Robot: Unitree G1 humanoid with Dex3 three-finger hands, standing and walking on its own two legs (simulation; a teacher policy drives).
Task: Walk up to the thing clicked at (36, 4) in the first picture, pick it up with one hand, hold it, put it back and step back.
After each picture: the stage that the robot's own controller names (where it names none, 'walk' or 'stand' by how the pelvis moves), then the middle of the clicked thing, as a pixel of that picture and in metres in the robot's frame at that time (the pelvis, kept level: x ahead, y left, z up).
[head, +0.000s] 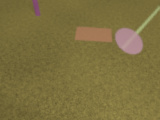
stand; (36, 7) +2.10 +0.66 -0.65
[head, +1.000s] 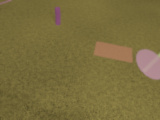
walk; (57, 16) +2.01 +0.32 -0.63
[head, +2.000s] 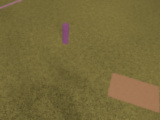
walk; (65, 33) +1.40 +0.15 -0.65
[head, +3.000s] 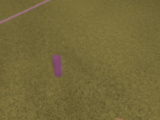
walk; (57, 66) +0.93 +0.21 -0.64
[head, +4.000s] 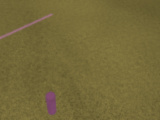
walk; (51, 104) +0.60 +0.19 -0.64
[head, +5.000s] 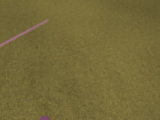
walk; out of the picture +0.42 +0.21 -0.63
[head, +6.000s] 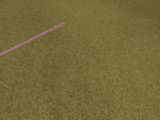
stand; out of the picture +0.38 +0.20 -0.64
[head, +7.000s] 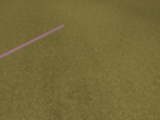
stand; out of the picture +0.40 +0.20 -0.66
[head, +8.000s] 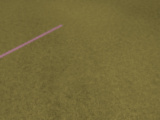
stand; out of the picture +0.39 +0.22 -0.66
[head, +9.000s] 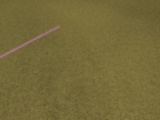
stand; out of the picture +0.38 +0.22 -0.66
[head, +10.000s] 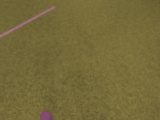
go down; out of the picture +0.39 +0.22 -0.64
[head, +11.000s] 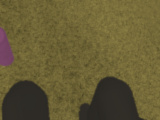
go down; (0, 49) +0.46 +0.26 -0.23
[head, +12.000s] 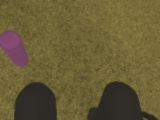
close in; (16, 51) +0.46 +0.25 -0.25
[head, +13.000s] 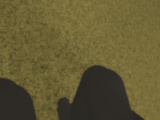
close in; out of the picture +0.44 +0.29 -0.16
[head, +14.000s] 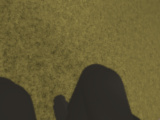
close; out of the picture +0.43 +0.30 -0.16
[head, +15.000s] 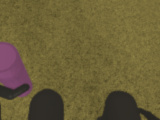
lift; (14, 75) +0.33 +0.23 -0.03
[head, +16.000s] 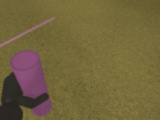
hold; (35, 88) +0.32 +0.16 +0.06
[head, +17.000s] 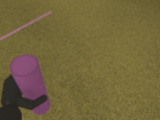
hold; (34, 89) +0.32 +0.16 +0.03
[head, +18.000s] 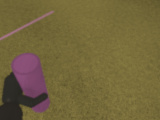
hold; (34, 87) +0.33 +0.16 +0.03
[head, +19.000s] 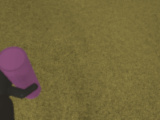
crouch; (24, 77) +0.37 +0.18 -0.01
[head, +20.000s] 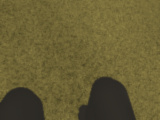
lower; out of the picture +0.49 +0.26 -0.06
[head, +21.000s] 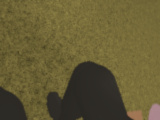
lower; out of the picture +0.45 +0.31 -0.17
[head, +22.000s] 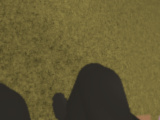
lower; out of the picture +0.43 +0.31 -0.16
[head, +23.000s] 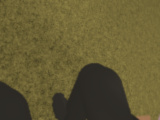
lower; out of the picture +0.43 +0.31 -0.16
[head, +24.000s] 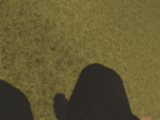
lower; out of the picture +0.43 +0.30 -0.16
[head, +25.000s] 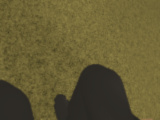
open; out of the picture +0.43 +0.30 -0.17
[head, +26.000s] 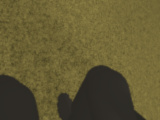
stand; out of the picture +0.42 +0.30 -0.17
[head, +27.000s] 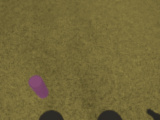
walk; (39, 88) +0.43 +0.22 -0.45
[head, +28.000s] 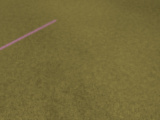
stand; out of the picture +0.39 +0.20 -0.60
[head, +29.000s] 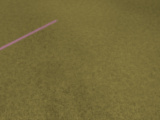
stand; out of the picture +0.39 +0.20 -0.60
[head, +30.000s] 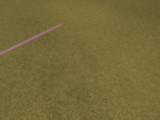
stand; out of the picture +0.40 +0.19 -0.63
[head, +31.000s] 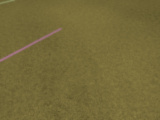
stand; out of the picture +0.40 +0.21 -0.66
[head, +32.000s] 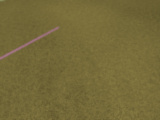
stand; out of the picture +0.38 +0.22 -0.66
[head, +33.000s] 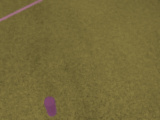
walk; (50, 107) +0.44 +0.17 -0.64
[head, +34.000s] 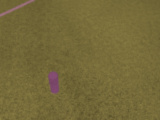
walk; (54, 83) +0.64 +0.20 -0.64
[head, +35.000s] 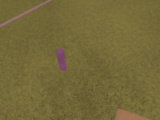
stand; (61, 60) +0.97 +0.28 -0.64
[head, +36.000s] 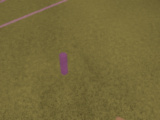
stand; (63, 64) +0.99 +0.19 -0.64
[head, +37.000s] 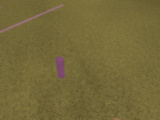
stand; (60, 68) +1.00 +0.19 -0.66
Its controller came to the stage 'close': yes
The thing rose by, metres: 0.69
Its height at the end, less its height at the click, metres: +0.00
